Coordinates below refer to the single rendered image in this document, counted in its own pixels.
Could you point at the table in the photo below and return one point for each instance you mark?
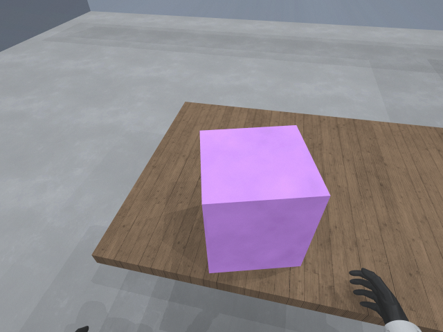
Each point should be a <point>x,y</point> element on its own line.
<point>384,214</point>

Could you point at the right robot hand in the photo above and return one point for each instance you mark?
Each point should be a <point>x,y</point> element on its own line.
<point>386,304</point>

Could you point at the carton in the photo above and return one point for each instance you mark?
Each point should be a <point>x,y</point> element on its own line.
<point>262,197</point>

